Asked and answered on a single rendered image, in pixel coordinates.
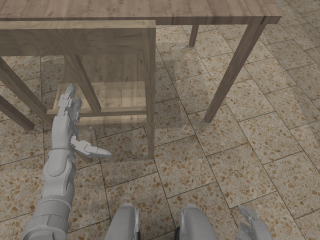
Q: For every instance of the chair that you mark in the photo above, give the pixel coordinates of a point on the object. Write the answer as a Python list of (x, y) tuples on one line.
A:
[(112, 64)]

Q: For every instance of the right robot shin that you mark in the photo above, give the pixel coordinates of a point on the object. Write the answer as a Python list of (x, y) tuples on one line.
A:
[(181, 237)]

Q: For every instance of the right robot thigh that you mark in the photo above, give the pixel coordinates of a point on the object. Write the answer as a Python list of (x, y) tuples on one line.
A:
[(194, 223)]

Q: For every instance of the table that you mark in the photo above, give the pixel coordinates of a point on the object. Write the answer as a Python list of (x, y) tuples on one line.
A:
[(254, 13)]

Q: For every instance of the robot left hand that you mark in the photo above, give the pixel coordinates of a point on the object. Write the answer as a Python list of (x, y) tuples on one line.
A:
[(64, 126)]

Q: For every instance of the robot right hand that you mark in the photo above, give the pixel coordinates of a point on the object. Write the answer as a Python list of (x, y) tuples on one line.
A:
[(258, 229)]

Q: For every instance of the robot left forearm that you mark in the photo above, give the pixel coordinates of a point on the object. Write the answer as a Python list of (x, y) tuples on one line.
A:
[(50, 218)]

